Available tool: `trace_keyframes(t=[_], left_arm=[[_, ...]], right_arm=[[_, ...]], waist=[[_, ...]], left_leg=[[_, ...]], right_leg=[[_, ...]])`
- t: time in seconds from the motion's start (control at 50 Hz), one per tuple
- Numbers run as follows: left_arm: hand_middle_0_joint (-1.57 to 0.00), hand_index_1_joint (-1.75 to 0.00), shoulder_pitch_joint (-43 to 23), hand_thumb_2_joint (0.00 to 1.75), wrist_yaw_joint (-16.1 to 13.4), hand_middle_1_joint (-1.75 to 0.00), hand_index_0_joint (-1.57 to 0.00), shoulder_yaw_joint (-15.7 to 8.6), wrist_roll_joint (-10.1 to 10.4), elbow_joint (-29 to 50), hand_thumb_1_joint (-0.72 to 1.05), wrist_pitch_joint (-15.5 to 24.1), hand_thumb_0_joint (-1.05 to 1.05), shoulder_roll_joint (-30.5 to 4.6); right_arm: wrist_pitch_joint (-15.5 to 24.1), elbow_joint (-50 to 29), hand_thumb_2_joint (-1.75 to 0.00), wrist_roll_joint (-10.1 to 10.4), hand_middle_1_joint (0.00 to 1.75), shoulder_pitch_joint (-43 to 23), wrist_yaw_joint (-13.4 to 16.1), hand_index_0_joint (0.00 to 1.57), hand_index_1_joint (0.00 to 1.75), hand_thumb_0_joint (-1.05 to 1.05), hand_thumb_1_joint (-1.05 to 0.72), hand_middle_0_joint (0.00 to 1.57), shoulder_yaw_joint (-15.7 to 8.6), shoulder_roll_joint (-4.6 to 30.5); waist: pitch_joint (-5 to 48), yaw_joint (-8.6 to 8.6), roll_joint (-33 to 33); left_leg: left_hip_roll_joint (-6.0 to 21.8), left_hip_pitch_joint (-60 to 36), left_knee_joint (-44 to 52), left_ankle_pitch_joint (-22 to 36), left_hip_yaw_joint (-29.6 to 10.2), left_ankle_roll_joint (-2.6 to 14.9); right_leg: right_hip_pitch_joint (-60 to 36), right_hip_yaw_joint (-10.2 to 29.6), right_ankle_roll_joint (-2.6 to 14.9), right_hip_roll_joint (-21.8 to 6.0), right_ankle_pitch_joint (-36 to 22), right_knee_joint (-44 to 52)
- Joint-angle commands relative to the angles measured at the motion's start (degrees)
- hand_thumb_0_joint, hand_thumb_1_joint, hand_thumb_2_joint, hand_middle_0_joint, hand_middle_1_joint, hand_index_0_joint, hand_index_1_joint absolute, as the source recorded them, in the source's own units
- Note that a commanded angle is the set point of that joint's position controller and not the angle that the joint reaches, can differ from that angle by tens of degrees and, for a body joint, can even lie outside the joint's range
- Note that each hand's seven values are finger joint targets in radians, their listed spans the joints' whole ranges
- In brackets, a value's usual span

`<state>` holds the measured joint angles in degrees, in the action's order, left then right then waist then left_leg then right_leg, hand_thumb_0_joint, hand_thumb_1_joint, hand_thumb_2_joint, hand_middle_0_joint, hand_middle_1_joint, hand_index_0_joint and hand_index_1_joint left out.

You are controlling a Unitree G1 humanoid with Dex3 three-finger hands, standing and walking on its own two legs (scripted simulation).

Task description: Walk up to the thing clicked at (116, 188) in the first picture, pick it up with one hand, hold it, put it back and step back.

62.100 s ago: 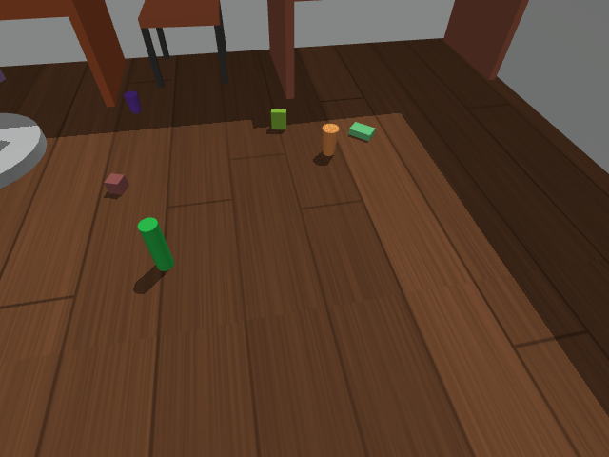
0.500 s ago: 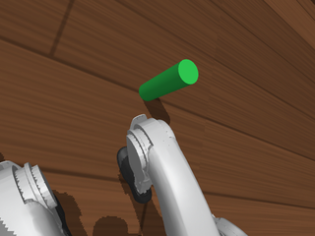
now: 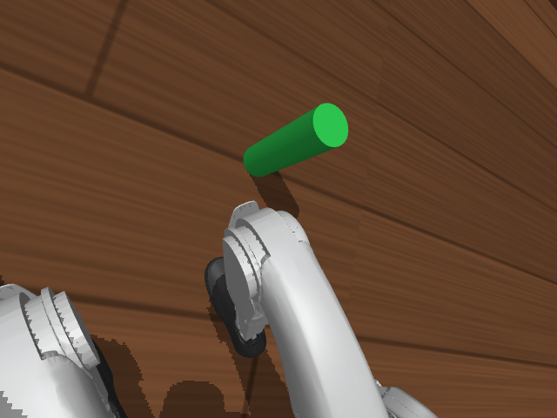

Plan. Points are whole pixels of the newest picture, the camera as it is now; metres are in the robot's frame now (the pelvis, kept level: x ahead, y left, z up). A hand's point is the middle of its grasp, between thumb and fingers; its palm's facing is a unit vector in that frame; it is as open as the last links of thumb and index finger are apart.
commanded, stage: withdraw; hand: left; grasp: from above
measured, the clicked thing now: out of the picture +0.44 +0.33 -0.29
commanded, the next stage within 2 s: home in 0.94 s
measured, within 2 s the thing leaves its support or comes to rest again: rests again in 0.38 s
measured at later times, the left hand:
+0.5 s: hand out of the picture +0.44 +0.36 -0.14, palm faces -0.31 -0.19 -0.93, open 14.0 cm
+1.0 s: hand out of the picture +0.44 +0.33 -0.15, palm faces -0.41 -0.10 -0.90, open 13.9 cm
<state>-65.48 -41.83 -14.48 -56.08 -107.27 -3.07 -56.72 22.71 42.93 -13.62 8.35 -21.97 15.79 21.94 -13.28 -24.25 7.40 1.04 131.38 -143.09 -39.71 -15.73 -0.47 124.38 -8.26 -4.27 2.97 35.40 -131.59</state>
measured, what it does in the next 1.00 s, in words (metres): stands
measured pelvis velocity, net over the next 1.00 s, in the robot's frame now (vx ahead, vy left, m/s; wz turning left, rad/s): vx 0.00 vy -0.02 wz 0.11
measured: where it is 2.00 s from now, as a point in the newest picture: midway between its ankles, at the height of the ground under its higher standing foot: (179, 364)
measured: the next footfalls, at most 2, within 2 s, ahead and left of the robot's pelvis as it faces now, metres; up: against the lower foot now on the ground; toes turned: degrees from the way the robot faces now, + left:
none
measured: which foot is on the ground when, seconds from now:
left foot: down 0.00-1.00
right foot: down 0.00-1.00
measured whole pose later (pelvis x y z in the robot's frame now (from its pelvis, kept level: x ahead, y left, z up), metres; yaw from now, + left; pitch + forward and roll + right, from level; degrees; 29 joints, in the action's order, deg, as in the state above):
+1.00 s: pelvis +0.00 -0.02 +0.01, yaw +6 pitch +32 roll -8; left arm -59.1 -22.8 -2.8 -72.5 -86.8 13.2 -45.6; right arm 3.8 39.5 -8.6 7.6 -7.3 6.4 17.8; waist 1.0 -15.6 1.8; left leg 0.0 132.5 -137.6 -37.2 -9.7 -1.9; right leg 128.6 -3.4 -2.5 0.5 35.7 -132.2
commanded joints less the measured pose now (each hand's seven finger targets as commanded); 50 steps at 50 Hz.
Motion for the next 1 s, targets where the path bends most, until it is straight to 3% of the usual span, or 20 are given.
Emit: trace_keyframes(t=[0.0, 0.04, 0.08, 0.14, 0.16, 0.2, 0.22, 0.26, 0.32, 0.36, 0.4, 0.46, 0.52, 0.58, 0.64, 0.68, 0.74, 0.84, 0.9, 0.98], left_arm=[[-0.21, -1.06, -11.9, 1.19, -3.0, -1.02, -0.16, 0.4, -0.7, 5.7, -0.43, 0.6, 0.00, -12.2], [-0.20, -1.09, -12.9, 1.19, -3.2, -1.05, -0.16, 0.8, -0.9, 5.6, -0.42, 0.6, 0.00, -11.7], [-0.09, -0.96, -13.9, 1.03, -3.2, -0.97, -0.09, 0.4, -0.4, 6.3, -0.47, 0.3, 0.00, -12.4], [-0.11, -0.95, -13.6, 0.97, -2.4, -0.95, -0.11, -0.3, -0.3, 8.7, -0.47, 0.1, 0.00, -14.4], [-0.12, -0.93, -15.7, 0.96, -1.7, -0.93, -0.12, 0.6, -0.1, 11.7, -0.46, -0.1, 0.00, -12.6], [-0.12, -0.94, -14.2, 0.97, -0.6, -0.93, -0.11, 0.1, -0.4, 16.9, -0.48, -0.2, 0.00, -13.5], [-0.11, -0.95, -15.0, 0.97, 0.4, -0.94, -0.10, 1.4, -0.7, 20.7, -0.49, -0.1, 0.00, -11.7], [-0.09, -0.96, -12.1, 0.98, 2.6, -0.95, -0.08, 4.2, -0.2, 27.7, -0.51, -0.3, 0.00, -7.4], [-0.10, -0.97, -4.5, 0.99, 6.7, -0.95, -0.08, 4.1, -0.6, 35.5, -0.53, -1.6, 0.00, -7.2], [-0.09, -0.98, 0.9, 1.01, 10.6, -0.97, -0.07, 5.9, -1.7, 35.3, -0.54, -2.2, 0.00, -2.6], [-0.09, -0.98, 3.5, 1.00, 14.9, -0.97, -0.08, 8.8, -2.0, 33.8, -0.53, -2.5, 0.00, 3.2], [-0.10, -0.98, 4.4, 1.00, 21.9, -0.97, -0.09, 11.7, -2.9, 37.5, -0.52, -0.2, 0.00, 7.4], [-0.11, -0.99, 1.0, 1.01, 27.9, -0.97, -0.09, 14.7, -3.9, 42.7, -0.53, 4.1, 0.00, 9.9], [-0.09, -1.01, -0.6, 1.03, 31.3, -0.99, -0.07, 16.2, -5.9, 46.2, -0.53, 9.0, 0.00, 9.9], [-0.09, -1.01, -3.6, 1.04, 31.5, -0.99, -0.07, 15.3, -7.8, 46.1, -0.53, 13.6, 0.00, 6.4], [-0.10, -1.00, -4.4, 1.03, 29.8, -0.98, -0.08, 13.7, -9.5, 44.2, -0.52, 15.9, 0.00, 3.7], [-0.10, -0.98, -8.6, 1.01, 26.5, -0.97, -0.09, 12.2, -12.3, 43.4, -0.49, 18.1, 0.00, 1.0], [-0.08, -0.99, -11.0, 1.00, 20.5, -1.00, -0.08, 12.4, -14.8, 31.5, -0.48, 18.3, 0.00, 1.3], [-0.08, -0.99, -10.3, 0.98, 16.7, -0.99, -0.09, 10.0, -16.2, 26.2, -0.48, 16.9, 0.00, -1.2], [-0.09, -0.98, -12.2, 0.97, 14.7, -0.99, -0.10, 7.2, -15.9, 29.6, -0.47, 14.8, 0.00, -5.2]], right_arm=[[0.2, 1.6, -0.90, 0.5, 0.30, 12.7, 0.1, 0.20, 0.30, 0.00, -0.88, 0.20, -5.0, 19.8], [0.3, 1.4, -0.90, 0.2, 0.30, 12.6, 0.0, 0.20, 0.30, 0.00, -0.88, 0.20, -4.9, 19.8], [0.2, 1.8, -0.90, 0.0, 0.30, 13.7, -0.1, 0.20, 0.30, 0.00, -0.90, 0.20, -4.9, 20.1], [0.1, 1.4, -0.90, 0.5, 0.30, 13.4, 0.3, 0.20, 0.30, 0.00, -0.90, 0.20, -5.7, 20.3], [0.2, 1.3, -0.90, 0.6, 0.30, 12.7, 0.0, 0.20, 0.30, 0.00, -0.90, 0.20, -5.8, 19.4], [-0.5, 1.2, -0.90, 1.1, 0.30, 12.8, 0.3, 0.20, 0.30, 0.00, -0.90, 0.20, -7.0, 19.1], [-0.7, 1.2, -0.90, 1.3, 0.30, 13.0, 0.2, 0.20, 0.30, 0.00, -0.90, 0.20, -7.5, 18.4], [-1.5, 0.4, -0.90, 2.6, 0.30, 11.1, 0.3, 0.20, 0.30, 0.00, -0.91, 0.20, -8.6, 16.9], [-4.3, 0.9, -0.91, 5.4, 0.30, 10.7, 1.0, 0.20, 0.30, 0.00, -0.91, 0.20, -11.6, 16.1], [-6.4, 1.6, -0.91, 7.0, 0.30, 10.7, 1.1, 0.20, 0.30, 0.00, -0.91, 0.20, -13.1, 14.4], [-8.5, 1.3, -0.90, 7.8, 0.30, 10.9, 1.5, 0.20, 0.30, 0.00, -0.91, 0.20, -14.3, 12.9], [-10.7, -0.5, -0.90, 8.1, 0.30, 11.2, 3.2, 0.20, 0.30, 0.00, -0.91, 0.20, -16.2, 12.5], [-12.9, -2.0, -0.91, 8.3, 0.30, 11.0, 5.1, 0.20, 0.30, 0.00, -0.91, 0.20, -18.0, 12.0], [-14.9, -3.1, -0.90, 8.4, 0.30, 11.2, 7.7, 0.20, 0.30, 0.00, -0.90, 0.20, -18.2, 10.8], [-16.6, -3.8, -0.90, 8.1, 0.30, 10.3, 10.4, 0.20, 0.30, 0.00, -0.90, 0.20, -17.6, 9.3], [-17.6, -4.2, -0.90, 7.7, 0.30, 9.4, 12.0, 0.20, 0.30, 0.00, -0.90, 0.20, -16.7, 8.9], [-19.0, -4.4, -0.90, 7.1, 0.30, 9.2, 13.5, 0.20, 0.30, 0.00, -0.89, 0.20, -15.8, 8.4], [-19.3, -4.5, -0.89, 5.7, 0.30, 10.1, 14.9, 0.20, 0.30, 0.00, -0.88, 0.20, -14.4, 8.6], [-18.6, -4.1, -0.89, 4.8, 0.30, 11.2, 15.2, 0.20, 0.30, 0.00, -0.88, 0.20, -13.4, 9.3], [-17.8, -3.9, -0.89, 4.4, 0.30, 11.0, 15.4, 0.20, 0.30, 0.00, -0.88, 0.20, -13.5, 10.0]], waist=[[36.4, -2.82, -30.4], [36.1, -3.47, -30.4], [36.0, -3.94, -30.4], [37.9, -2.46, -32.6], [38.4, -2.23, -34.2], [44.4, -0.38, -37.6], [47.0, -0.04, -39.9], [52.6, 3.09, -42.5], [57.8, 8.34, -41.6], [56.3, 10.19, -38.6], [50.8, 9.63, -32.7], [47.7, 8.78, -25.4], [46.2, 7.33, -20.8], [46.4, 7.86, -18.5], [46.0, 8.65, -16.5], [45.0, 8.83, -15.2], [49.1, 9.12, -17.6], [47.3, 7.36, -18.3], [48.8, 7.76, -20.7], [53.5, 9.76, -27.7]], left_leg=[[2.6, -28.5, 16.3, 9.4, 5.0, -0.14], [2.6, -28.0, 15.8, 9.5, 5.2, -0.04], [2.4, -27.6, 15.7, 10.0, 5.9, 0.18], [2.4, -29.0, 16.4, 9.3, 6.3, 0.04], [2.5, -30.4, 16.5, 10.1, 5.9, -0.40], [2.5, -33.7, 17.1, 12.6, 6.2, -0.64], [2.3, -35.5, 17.7, 13.8, 6.8, -0.77], [2.1, -37.7, 18.9, 15.2, 7.3, -0.91], [1.3, -35.1, 20.0, 14.3, 9.1, -0.30], [0.7, -31.0, 19.9, 14.2, 10.3, 0.12], [0.3, -27.1, 21.0, 12.5, 10.6, 0.57], [-0.2, -26.5, 23.3, 9.1, 10.2, 1.34], [-0.6, -26.3, 24.8, 3.4, 9.2, 1.66], [-1.1, -27.7, 24.9, 3.4, 9.6, 1.52], [-1.6, -26.3, 24.0, 2.5, 11.1, 1.78], [-2.0, -23.7, 22.4, 2.2, 12.5, 2.13], [-1.9, -25.1, 21.4, 4.4, 13.2, 2.06], [-1.7, -23.3, 19.7, 4.0, 13.1, 1.88], [-1.6, -24.9, 19.8, 6.4, 12.7, 1.69], [-1.4, -28.3, 20.2, 7.2, 13.1, 1.14]], right_leg=[[-19.7, -8.1, 5.15, 1.2, -11.5, 10.4], [-19.8, -8.1, 5.03, 1.3, -11.8, 10.5], [-20.9, -7.7, 4.89, 1.2, -12.2, 11.1], [-21.2, -7.2, 5.04, 1.2, -11.5, 11.5], [-18.9, -7.5, 5.22, 0.6, -11.8, 10.2], [-20.4, -7.1, 5.53, 1.0, -13.8, 10.3], [-21.0, -6.8, 5.93, 1.1, -14.5, 10.2], [-20.5, -6.3, 6.46, 1.4, -15.1, 9.9], [-19.4, -4.7, 6.73, 1.5, -14.2, 10.4], [-17.2, -3.9, 6.85, 1.6, -14.0, 10.0], [-15.1, -3.4, 6.74, 1.5, -12.5, 11.0], [-15.2, -2.4, 6.68, 0.8, -9.2, 13.8], [-14.7, -1.5, 6.58, 0.4, -4.4, 15.4], [-15.2, -0.9, 6.36, -0.3, -4.1, 16.2], [-15.8, -0.1, 6.25, -0.4, -2.3, 16.9], [-16.2, 0.4, 6.27, -0.5, -0.7, 17.7], [-16.5, 1.0, 6.13, -0.6, -1.8, 17.0], [-14.2, 1.1, 6.14, -0.5, -0.1, 16.2], [-13.5, -0.6, 6.09, -0.6, -3.4, 13.7], [-12.8, -1.3, 6.46, -0.7, -5.0, 11.4]])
